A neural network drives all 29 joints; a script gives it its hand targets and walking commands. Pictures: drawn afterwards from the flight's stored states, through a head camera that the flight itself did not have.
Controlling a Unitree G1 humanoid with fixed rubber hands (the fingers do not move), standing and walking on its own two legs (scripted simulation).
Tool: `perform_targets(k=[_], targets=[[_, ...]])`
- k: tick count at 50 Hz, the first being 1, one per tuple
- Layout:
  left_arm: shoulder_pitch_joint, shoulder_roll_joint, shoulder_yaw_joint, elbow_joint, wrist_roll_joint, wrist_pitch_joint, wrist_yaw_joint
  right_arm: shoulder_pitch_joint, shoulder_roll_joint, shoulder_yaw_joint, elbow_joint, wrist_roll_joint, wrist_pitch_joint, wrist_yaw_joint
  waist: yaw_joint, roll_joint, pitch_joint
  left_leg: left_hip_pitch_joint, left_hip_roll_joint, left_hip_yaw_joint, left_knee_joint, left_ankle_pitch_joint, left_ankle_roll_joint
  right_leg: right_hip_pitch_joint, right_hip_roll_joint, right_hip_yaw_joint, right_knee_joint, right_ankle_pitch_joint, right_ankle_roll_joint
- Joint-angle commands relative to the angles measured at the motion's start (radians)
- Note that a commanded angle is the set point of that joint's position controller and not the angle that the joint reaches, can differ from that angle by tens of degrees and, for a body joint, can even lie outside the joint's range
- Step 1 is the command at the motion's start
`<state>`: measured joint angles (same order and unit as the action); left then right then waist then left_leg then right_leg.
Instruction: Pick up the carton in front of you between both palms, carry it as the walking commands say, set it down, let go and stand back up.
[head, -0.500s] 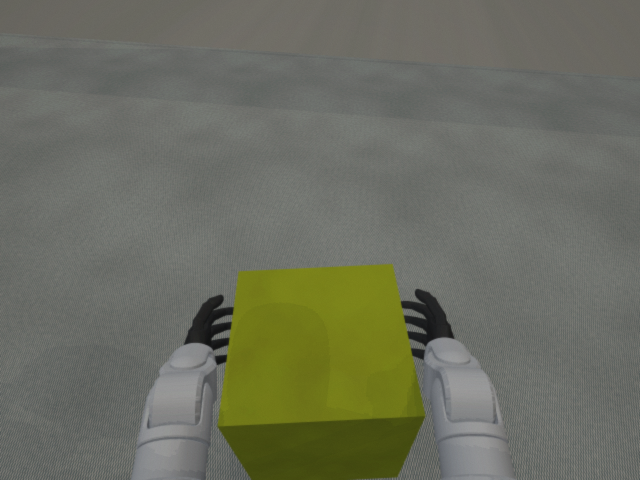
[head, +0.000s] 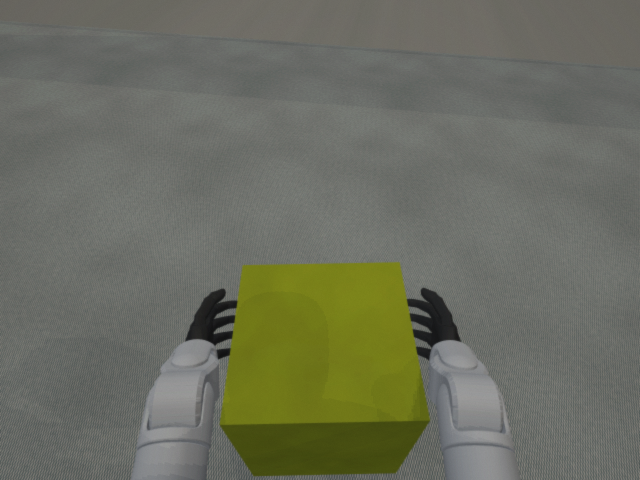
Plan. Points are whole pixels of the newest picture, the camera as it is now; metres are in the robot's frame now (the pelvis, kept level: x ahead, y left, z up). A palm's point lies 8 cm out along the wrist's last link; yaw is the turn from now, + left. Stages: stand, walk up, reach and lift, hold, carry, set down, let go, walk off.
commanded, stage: carry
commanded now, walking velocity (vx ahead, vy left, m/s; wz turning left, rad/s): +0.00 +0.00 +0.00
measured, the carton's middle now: (323, 374) +0.29 +0.00 -0.05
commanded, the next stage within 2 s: hold in 1.42 s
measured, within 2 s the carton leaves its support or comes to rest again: neither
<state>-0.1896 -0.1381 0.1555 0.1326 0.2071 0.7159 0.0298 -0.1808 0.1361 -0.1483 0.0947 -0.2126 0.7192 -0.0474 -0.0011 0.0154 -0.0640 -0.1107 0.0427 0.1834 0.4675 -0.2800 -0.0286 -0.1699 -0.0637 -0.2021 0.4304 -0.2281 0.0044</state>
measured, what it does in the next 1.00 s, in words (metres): shifts its weight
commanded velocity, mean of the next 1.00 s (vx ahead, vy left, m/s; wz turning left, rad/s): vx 0.00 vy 0.00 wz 0.00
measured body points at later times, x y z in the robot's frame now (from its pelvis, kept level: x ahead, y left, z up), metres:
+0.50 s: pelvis -0.03 -0.01 -0.02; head -0.04 -0.02 +0.43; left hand +0.27 +0.15 +0.01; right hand +0.27 -0.16 +0.02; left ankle -0.11 +0.09 -0.75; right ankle -0.04 -0.11 -0.75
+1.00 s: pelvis -0.09 -0.03 -0.01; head -0.10 -0.03 +0.44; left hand +0.21 +0.13 +0.01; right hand +0.22 -0.17 +0.02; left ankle -0.11 +0.09 -0.75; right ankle -0.04 -0.11 -0.75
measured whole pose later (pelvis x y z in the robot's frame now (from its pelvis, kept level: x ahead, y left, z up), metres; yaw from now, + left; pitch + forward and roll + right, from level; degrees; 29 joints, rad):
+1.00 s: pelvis -0.09 -0.03 -0.01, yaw +1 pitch +1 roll +0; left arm -0.23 -0.15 0.21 0.20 0.24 0.72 0.01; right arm -0.25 0.15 -0.17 0.18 -0.26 0.74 -0.04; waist -0.01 0.00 -0.06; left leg -0.21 0.05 0.16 0.49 -0.29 0.00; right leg -0.32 -0.06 -0.22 0.49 -0.19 -0.05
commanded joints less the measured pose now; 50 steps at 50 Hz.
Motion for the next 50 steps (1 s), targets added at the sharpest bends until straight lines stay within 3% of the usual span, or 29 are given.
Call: perform_targets(k=[1, 2, 3, 4, 5, 6, 8, 9, 10, 11, 14, 16, 17, 18, 22, 23, 24, 25, 29, 31, 34, 35, 36, 37, 39, 43, 44, 50], targets=[[-0.413, -0.851, -0.573, -0.065, -0.224, -0.03, -0.222, -0.389, 0.887, 0.599, -0.045, 0.242, -0.029, 0.233, -0.016, 0.088, -0.291, 0.336, 0.119, -0.075, -0.029, 1.076, 0.017, -0.117, -0.037, 0.003, 0.162, 0.339, 0.002], [-0.406, -0.86, -0.564, -0.039, -0.217, -0.024, -0.225, -0.393, 0.888, 0.587, -0.03, 0.244, -0.023, 0.234, -0.019, 0.137, -0.267, 0.408, 0.159, -0.12, -0.002, 1.248, 0.047, -0.226, -0.01, -0.008, 0.158, 0.063, 0.011], [-0.437, -0.854, -0.587, -0.084, -0.232, -0.029, -0.227, -0.387, 0.893, 0.583, -0.028, 0.248, -0.022, 0.236, -0.02, 0.151, -0.259, 0.435, 0.186, -0.133, 0.008, 1.264, 0.069, -0.262, 0.009, -0.006, 0.08, -0.073, 0.012], [-0.469, -0.868, -0.592, -0.089, -0.241, -0.032, -0.229, -0.412, 0.888, 0.575, -0.049, 0.252, -0.023, 0.236, -0.022, 0.149, -0.232, 0.39, 0.188, -0.131, 0.014, 1.224, 0.085, -0.241, 0.005, -0.008, 0.041, -0.081, 0.011], [-0.45, -0.868, -0.589, -0.083, -0.234, -0.025, -0.231, -0.398, 0.905, 0.569, -0.022, 0.244, -0.017, 0.238, -0.009, 0.111, -0.23, 0.309, 0.183, -0.121, 0.016, 1.148, 0.079, -0.142, -0.01, 0.02, -0.061, 0.04, 0.0], [-0.445, -0.851, -0.577, -0.088, -0.23, -0.017, -0.231, -0.403, 0.902, 0.574, -0.027, 0.237, -0.019, 0.237, -0.012, 0.116, -0.253, 0.208, 0.153, -0.103, 0.021, 1.017, 0.06, -0.006, -0.022, 0.014, -0.08, 0.206, 0.006], [-0.451, -0.856, -0.572, -0.072, -0.232, -0.022, -0.232, -0.421, 0.894, 0.572, -0.049, 0.234, -0.018, 0.23, -0.009, 0.018, -0.313, 0.027, 0.12, -0.083, 0.036, 0.637, 0.02, 0.207, -0.118, 0.091, 0.05, 0.722, -0.019], [-0.418, -0.856, -0.544, -0.038, -0.225, -0.025, -0.232, -0.394, 0.899, 0.567, -0.014, 0.235, -0.013, 0.229, -0.006, -0.038, -0.323, 0.015, 0.118, -0.081, -0.001, 0.488, 0.017, 0.205, -0.153, 0.097, 0.084, 0.843, -0.047], [-0.418, -0.84, -0.531, -0.037, -0.211, -0.029, -0.233, -0.385, 0.896, 0.549, -0.006, 0.218, -0.016, 0.231, -0.005, -0.057, -0.319, 0.009, 0.097, -0.075, -0.011, 0.395, 0.018, 0.179, -0.159, 0.114, 0.089, 0.843, -0.054], [-0.459, -0.87, -0.552, -0.045, -0.225, -0.036, -0.234, -0.395, 0.901, 0.542, 0.001, 0.216, -0.022, 0.232, -0.005, -0.01, -0.332, 0.029, 0.098, -0.077, -0.013, 0.46, 0.029, 0.162, -0.157, 0.109, 0.104, 0.762, -0.051], [-0.464, -0.892, -0.568, -0.084, -0.255, -0.049, -0.236, -0.416, 0.925, 0.587, -0.042, 0.244, -0.031, 0.233, -0.009, -0.049, -0.331, 0.091, 0.134, -0.102, 0.019, 0.614, 0.033, 0.066, -0.121, 0.079, 0.1, 0.575, -0.029], [-0.502, -0.893, -0.582, -0.115, -0.267, -0.046, -0.233, -0.451, 0.944, 0.607, -0.075, 0.266, -0.039, 0.23, -0.01, -0.022, -0.341, 0.082, 0.13, -0.084, 0.032, 0.574, 0.03, 0.072, -0.123, 0.085, 0.104, 0.56, -0.03], [-0.467, -0.894, -0.56, -0.07, -0.251, -0.041, -0.234, -0.458, 0.91, 0.596, -0.071, 0.249, -0.031, 0.228, -0.005, -0.009, -0.326, 0.067, 0.133, -0.086, 0.025, 0.532, 0.027, 0.063, -0.124, 0.087, 0.092, 0.512, -0.033], [-0.468, -0.875, -0.569, -0.079, -0.253, -0.036, -0.235, -0.417, 0.925, 0.587, -0.036, 0.247, -0.026, 0.224, -0.007, -0.047, -0.323, 0.061, 0.131, -0.097, 0.013, 0.486, 0.03, 0.054, -0.125, 0.084, 0.1, 0.501, -0.033], [-0.446, -0.863, -0.544, -0.058, -0.225, -0.032, -0.234, -0.425, 0.898, 0.574, -0.029, 0.23, -0.027, 0.226, -0.007, -0.004, -0.327, 0.038, 0.122, -0.096, 0.007, 0.455, 0.031, 0.061, -0.131, 0.093, 0.1, 0.488, -0.039], [-0.431, -0.873, -0.527, -0.012, -0.219, -0.022, -0.234, -0.434, 0.899, 0.562, -0.016, 0.228, -0.024, 0.226, -0.005, -0.013, -0.311, 0.018, 0.121, -0.097, 0.004, 0.457, 0.031, 0.053, -0.13, 0.093, 0.1, 0.465, -0.036], [-0.461, -0.865, -0.542, -0.035, -0.224, -0.029, -0.234, -0.411, 0.896, 0.566, 0.007, 0.219, -0.019, 0.226, -0.007, -0.006, -0.292, 0.015, 0.122, -0.089, -0.001, 0.396, 0.028, 0.046, -0.134, 0.105, 0.09, 0.445, -0.032], [-0.475, -0.855, -0.515, -0.031, -0.216, -0.029, -0.237, -0.432, 0.91, 0.541, 0.02, 0.218, -0.023, 0.227, -0.007, -0.039, -0.287, -0.013, 0.126, -0.097, -0.002, 0.391, 0.032, 0.058, -0.131, 0.098, 0.081, 0.444, -0.03], [-0.493, -0.86, -0.491, 0.018, -0.197, -0.025, -0.243, -0.454, 0.907, 0.503, 0.067, 0.193, -0.021, 0.236, -0.001, 0.017, -0.225, -0.046, 0.126, -0.108, -0.042, 0.301, 0.036, 0.021, -0.126, 0.108, 0.053, 0.301, -0.035], [-0.517, -0.882, -0.489, 0.038, -0.2, -0.031, -0.248, -0.482, 0.92, 0.496, 0.082, 0.2, -0.024, 0.243, -0.004, -0.01, -0.192, -0.075, 0.129, -0.117, -0.067, 0.178, 0.038, -0.01, -0.129, 0.114, 0.017, 0.221, -0.024], [-0.562, -0.915, -0.494, 0.02, -0.21, -0.039, -0.256, -0.519, 0.971, 0.507, 0.091, 0.211, -0.029, 0.253, -0.002, -0.008, -0.185, -0.092, 0.121, -0.12, -0.087, 0.105, 0.047, -0.013, -0.132, 0.126, 0.01, 0.175, -0.032], [-0.542, -0.918, -0.477, 0.065, -0.204, -0.032, -0.261, -0.518, 0.964, 0.517, 0.085, 0.207, -0.029, 0.252, -0.006, -0.021, -0.175, -0.091, 0.126, -0.123, -0.09, 0.085, 0.048, -0.025, -0.13, 0.122, -0.004, 0.144, -0.032], [-0.53, -0.923, -0.479, 0.095, -0.212, -0.03, -0.265, -0.542, 0.965, 0.523, 0.054, 0.216, -0.032, 0.251, -0.007, -0.043, -0.15, -0.099, 0.127, -0.123, -0.089, 0.056, 0.046, -0.041, -0.122, 0.125, -0.024, 0.129, -0.028], [-0.557, -0.916, -0.492, 0.039, -0.223, -0.039, -0.265, -0.515, 0.984, 0.521, 0.091, 0.214, -0.024, 0.254, -0.004, -0.02, -0.202, -0.086, 0.124, -0.124, -0.088, 0.038, 0.045, -0.014, -0.123, 0.121, -0.016, 0.135, -0.028], [-0.56, -0.92, -0.506, 0.013, -0.221, -0.033, -0.264, -0.517, 0.981, 0.533, 0.06, 0.211, -0.027, 0.251, -0.006, -0.023, -0.222, -0.09, 0.121, -0.125, -0.072, 0.072, 0.048, 0.005, -0.125, 0.121, -0.01, 0.168, -0.032], [-0.531, -0.927, -0.5, 0.033, -0.227, -0.022, -0.263, -0.482, 0.961, 0.532, 0.065, 0.2, -0.015, 0.25, -0.004, -0.049, -0.222, -0.094, 0.127, -0.13, -0.075, 0.022, 0.051, -0.015, -0.134, 0.129, -0.03, 0.131, -0.038], [-0.52, -0.921, -0.514, 0.035, -0.233, -0.021, -0.263, -0.488, 0.96, 0.534, 0.058, 0.211, -0.017, 0.25, -0.002, -0.016, -0.249, -0.092, 0.116, -0.129, -0.075, 0.02, 0.053, -0.003, -0.138, 0.138, -0.022, 0.106, -0.05], [-0.519, -0.924, -0.544, -0.032, -0.251, -0.02, -0.259, -0.498, 0.971, 0.566, 0.0, 0.245, -0.015, 0.249, -0.007, -0.022, -0.268, -0.091, 0.12, -0.124, -0.051, 0.058, 0.049, -0.014, -0.135, 0.137, -0.024, 0.148, -0.049]])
